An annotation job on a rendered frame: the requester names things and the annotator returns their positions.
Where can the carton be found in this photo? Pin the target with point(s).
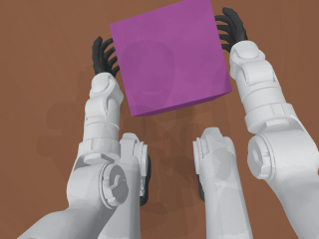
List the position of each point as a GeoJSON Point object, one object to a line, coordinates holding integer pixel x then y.
{"type": "Point", "coordinates": [171, 58]}

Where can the right robot foot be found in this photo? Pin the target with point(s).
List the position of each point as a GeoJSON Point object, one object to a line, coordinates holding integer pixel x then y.
{"type": "Point", "coordinates": [201, 193]}

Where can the left robot hand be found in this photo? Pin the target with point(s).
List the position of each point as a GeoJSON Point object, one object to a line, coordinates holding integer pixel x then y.
{"type": "Point", "coordinates": [100, 58]}

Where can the robot left upper arm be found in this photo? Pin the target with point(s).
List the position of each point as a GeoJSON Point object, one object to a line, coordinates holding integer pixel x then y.
{"type": "Point", "coordinates": [94, 193]}

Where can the robot right upper arm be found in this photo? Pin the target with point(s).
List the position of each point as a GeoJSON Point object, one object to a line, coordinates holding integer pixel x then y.
{"type": "Point", "coordinates": [288, 161]}

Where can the right robot forearm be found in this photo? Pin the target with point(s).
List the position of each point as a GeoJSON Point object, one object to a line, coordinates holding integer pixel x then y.
{"type": "Point", "coordinates": [260, 92]}

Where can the left robot forearm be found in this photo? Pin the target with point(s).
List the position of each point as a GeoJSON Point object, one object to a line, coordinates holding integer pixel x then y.
{"type": "Point", "coordinates": [102, 123]}

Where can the right robot hand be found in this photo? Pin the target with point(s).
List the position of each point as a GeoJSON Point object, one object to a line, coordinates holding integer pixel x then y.
{"type": "Point", "coordinates": [234, 28]}

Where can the left robot shin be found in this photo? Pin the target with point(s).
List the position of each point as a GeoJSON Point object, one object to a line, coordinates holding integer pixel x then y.
{"type": "Point", "coordinates": [129, 135]}

